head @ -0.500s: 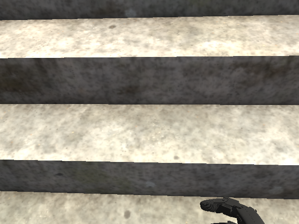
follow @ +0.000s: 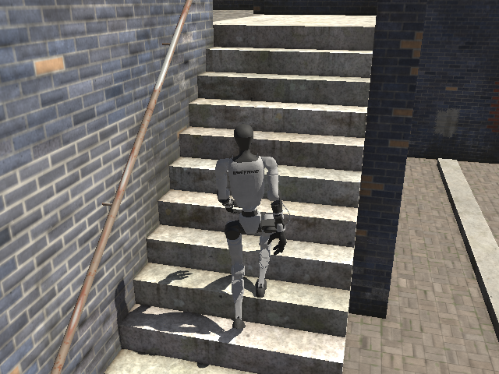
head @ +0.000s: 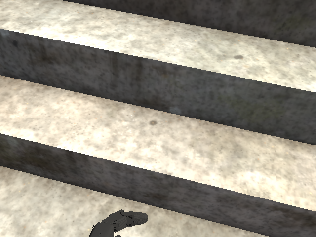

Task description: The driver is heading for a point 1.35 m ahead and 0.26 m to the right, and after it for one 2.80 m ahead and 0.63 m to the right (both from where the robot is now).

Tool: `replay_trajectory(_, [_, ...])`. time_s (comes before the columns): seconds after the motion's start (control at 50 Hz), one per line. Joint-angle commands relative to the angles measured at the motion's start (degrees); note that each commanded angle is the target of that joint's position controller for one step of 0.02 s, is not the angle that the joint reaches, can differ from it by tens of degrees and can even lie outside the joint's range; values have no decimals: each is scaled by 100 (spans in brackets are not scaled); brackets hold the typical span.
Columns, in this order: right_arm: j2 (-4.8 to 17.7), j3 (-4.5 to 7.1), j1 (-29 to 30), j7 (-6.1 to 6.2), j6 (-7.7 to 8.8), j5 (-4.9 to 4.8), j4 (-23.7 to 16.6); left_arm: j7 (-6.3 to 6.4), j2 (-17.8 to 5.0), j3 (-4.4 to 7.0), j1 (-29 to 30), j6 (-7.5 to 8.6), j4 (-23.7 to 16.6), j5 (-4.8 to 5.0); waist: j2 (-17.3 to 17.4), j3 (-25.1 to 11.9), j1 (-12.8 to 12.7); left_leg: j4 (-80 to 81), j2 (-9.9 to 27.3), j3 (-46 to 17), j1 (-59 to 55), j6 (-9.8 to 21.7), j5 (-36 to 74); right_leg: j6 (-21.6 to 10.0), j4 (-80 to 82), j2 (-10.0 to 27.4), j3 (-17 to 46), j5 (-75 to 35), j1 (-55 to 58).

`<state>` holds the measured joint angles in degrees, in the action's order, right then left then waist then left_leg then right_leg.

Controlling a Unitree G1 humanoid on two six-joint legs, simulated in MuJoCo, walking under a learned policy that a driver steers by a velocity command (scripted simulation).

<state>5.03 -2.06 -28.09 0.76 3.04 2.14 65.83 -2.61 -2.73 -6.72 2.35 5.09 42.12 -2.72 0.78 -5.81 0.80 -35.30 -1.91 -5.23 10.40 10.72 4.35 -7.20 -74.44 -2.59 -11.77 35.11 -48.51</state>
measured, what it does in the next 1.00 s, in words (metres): climbs: left foot 0.20 m higher, then right foot 0.20 m higher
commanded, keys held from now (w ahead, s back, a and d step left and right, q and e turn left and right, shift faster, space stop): w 1.00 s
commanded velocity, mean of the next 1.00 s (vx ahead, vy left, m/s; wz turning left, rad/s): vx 0.50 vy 0.00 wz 0.03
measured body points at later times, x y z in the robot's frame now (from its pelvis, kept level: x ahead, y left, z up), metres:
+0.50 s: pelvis +0.26 +0.07 +0.19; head +0.29 +0.03 +0.64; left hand +0.12 +0.24 +0.06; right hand +0.55 -0.03 +0.15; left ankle +0.38 +0.15 -0.41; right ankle +0.10 -0.07 -0.53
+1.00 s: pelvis +0.50 +0.04 +0.38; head +0.49 +0.07 +0.83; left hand +0.76 +0.16 +0.32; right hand +0.40 -0.14 +0.23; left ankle +0.40 +0.15 -0.36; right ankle +0.56 -0.03 -0.21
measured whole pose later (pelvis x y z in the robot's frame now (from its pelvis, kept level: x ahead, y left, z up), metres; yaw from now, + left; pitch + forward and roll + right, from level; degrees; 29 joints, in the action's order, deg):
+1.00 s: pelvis +0.50 +0.04 +0.38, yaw +1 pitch +5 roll -3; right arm 4.0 -3.1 -28.4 0.6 2.7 1.4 67.8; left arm -3.0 -2.4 -7.8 5.4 2.9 43.7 -2.2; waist 0.4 -7.5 2.6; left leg -21.5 5.6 5.0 7.9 6.9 2.5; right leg -6.9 -80.5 -0.9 -11.4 40.6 -49.6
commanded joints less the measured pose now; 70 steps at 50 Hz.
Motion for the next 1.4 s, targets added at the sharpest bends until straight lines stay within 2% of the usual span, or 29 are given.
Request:
replay_trajectory(0.02, [516,205,1863,-616,455,-46,-1166,359,-883,645,-3100,-495,1354,-189,-1549,-847,-1417,-8029,-819,-1398,3975,-49,-934,-1735,5971,2011,7784,880,4479])
replay_trajectory(0.06, [-3,-17,2605,-748,500,-77,-2308,287,91,349,-2094,-337,1767,-6,-53,920,-195,-9375,-645,-1325,5280,199,-1050,-960,5264,1761,5351,536,2389])
replay_trajectory(0.1, [-461,-248,1856,-595,428,-167,-2276,126,592,223,-1743,-163,2029,-70,571,1106,492,-9939,-478,-1320,5805,354,-1022,-309,4953,1355,3332,-1205,1933])
replay_trajectory(0.14, [-500,-373,1423,-522,363,-268,-2251,-36,295,271,-1349,-194,1969,-80,413,946,923,-9367,-204,-1056,5953,227,-708,45,5095,1076,1673,-2492,1712])
replay_trajectory(0.2, [-70,-445,2292,-294,271,-203,-2590,-45,-272,281,-1396,-58,1868,-61,111,784,744,-7957,-56,-5,5097,-259,461,-138,5667,767,653,-2986,531])
replay_trajectory(0.32, [-395,-713,4363,-334,375,-314,-3431,308,-724,491,-4225,-280,2212,107,-549,583,-782,-8141,800,405,9108,-626,-1111,-192,5863,1667,2349,-2637,5352])
replay_trajectory(0.36, [-446,-870,5345,-470,349,-232,-4061,490,-745,523,-4185,-303,2217,229,-476,607,-796,-6747,1076,1485,7485,-844,-1297,-333,7151,1761,2167,-3148,4080])
replay_trajectory(0.38, [-543,-1022,6164,-490,390,-268,-4429,617,-781,573,-4109,-291,2262,537,-578,836,-806,-4831,1184,1404,5243,-697,-2170,-265,7945,1805,1848,-4086,2733])
replay_trajectory(0.42, [-84,-640,4692,-377,398,-381,-4011,372,-1269,593,-4497,10,2562,291,-1555,-747,-132,-4326,-33,2195,1561,-375,-2573,-426,6575,1681,1051,-11623,3387])
replay_trajectory(0.44, [773,-253,3151,-273,292,-211,-3669,335,-2038,775,-4079,121,2474,253,-2405,-1388,786,-3390,2,1353,1478,-100,-3343,-362,5403,1770,1104,-13328,4850])
replay_trajectory(0.46, [1412,70,1533,-262,251,23,-3197,390,-2333,916,-3252,201,2221,190,-2136,-2067,1539,-3051,451,-20,303,263,-3047,-314,3981,1880,1361,-13761,4554])
replay_trajectory(0.48, [1942,336,434,-145,68,177,-2641,249,-1799,894,-3236,294,2007,188,-237,-2908,1443,-1116,1557,-2879,-1358,909,-3348,-220,2057,1116,1451,-11839,2777])
replay_trajectory(0.5, [2189,460,-351,3,-161,179,-2107,33,-1159,812,-2739,382,2019,164,1274,-2993,1471,1634,2364,-5427,-2176,1372,-3856,-69,-539,-32,1928,-4026,1334])
replay_trajectory(0.52, [1672,378,-43,33,-202,144,-1848,-166,-669,840,-2083,396,1822,196,690,-2474,1279,1979,2535,-5872,-1270,883,-4523,-33,-3845,-315,3138,-3337,363])
replay_trajectory(0.56, [428,62,1224,-134,-148,-52,-1210,-235,95,530,-592,269,401,134,81,-110,204,1228,2098,-3247,867,97,-4356,-369,-5694,-72,2723,-3143,-1398])
replay_trajectory(0.62, [-466,-132,1471,-354,-7,143,-640,-152,439,147,-1385,239,112,254,-241,461,-665,957,1404,-229,1319,-780,-1521,-706,-5971,83,2740,-3537,-2277])
replay_trajectory(0.72, [-19,-288,1457,-450,55,165,-310,132,351,-131,-928,-105,-111,479,414,865,-964,1891,1148,1085,2487,-835,-1160,-251,-6349,26,1862,-3928,-3134])
replay_trajectory(0.78, [420,-269,580,-322,56,-83,-119,269,137,-282,709,-109,-633,366,692,633,-353,3037,1171,1019,2889,-491,-1054,173,-4261,128,616,-3770,-2131])
replay_trajectory(0.82, [787,-130,-302,-128,-22,16,127,262,155,-316,790,-140,-510,290,660,54,-105,3153,1412,559,878,-305,-653,231,-4218,530,379,-3404,-2499])
replay_trajectory(0.88, [820,-78,-281,76,-198,-65,54,-63,-64,-255,1069,-56,-447,222,257,-206,-214,2858,1557,1144,-678,-346,2761,-34,-2332,561,-42,-2253,-1686])
replay_trajectory(0.92, [1066,-4,-759,87,-150,-113,184,-75,-130,-111,1301,-46,-495,131,1076,-738,-202,2316,1696,1019,-694,71,7014,-122,-915,-127,-505,-456,546])
replay_trajectory(0.96, [1518,104,-187,143,-17,-105,34,-22,-747,207,-444,-149,-63,92,2017,-1205,-1045,716,1893,864,-1826,481,8974,-226,635,-40,647,466,1499])
replay_trajectory(0.98, [1450,151,241,58,150,0,-247,-36,-1361,446,-1730,-242,307,-60,829,-1792,-1384,-667,1649,802,-425,498,8885,-729,1367,841,2580,-752,3244])
replay_trajectory(1.02, [535,152,1459,-351,315,-166,-657,325,-1952,799,-2772,-637,1137,-139,-1547,-1165,-1487,-5652,-248,-286,3370,-60,-242,-1699,6340,2083,7637,1796,4355])
replay_trajectory(1.06, [-204,-42,2531,-620,393,-301,-1830,297,-512,361,-1831,-479,1454,-137,-840,708,-512,-9274,-316,-1329,5420,23,-1029,-960,5593,2200,6214,1458,2360])
replay_trajectory(1.12, [-480,-266,1797,-465,396,-199,-2129,22,351,214,-1613,-277,2029,-79,140,968,512,-9443,-155,-1215,6156,324,-519,155,4822,1374,2927,-1272,1988])
replay_trajectory(1.2, [-70,-378,2077,-310,220,-252,-2364,1,-110,236,-1285,-206,1839,-152,94,834,760,-7994,-85,-354,5451,-166,414,207,5510,909,804,-2757,719])
replay_trajectory(1.32, [-264,-566,3460,-382,300,-249,-2960,206,-572,390,-3814,-367,2173,-82,-390,586,-460,-9209,746,371,9003,-667,-540,-191,5529,1582,2617,-2567,4852])
replay_trajectory(1.4, [-363,-804,5487,-445,393,-178,-4031,530,-554,523,-4434,-355,2218,242,-725,810,-976,-6708,1072,1496,7315,-1028,-939,-495,7157,1746,2759,-3169,3813])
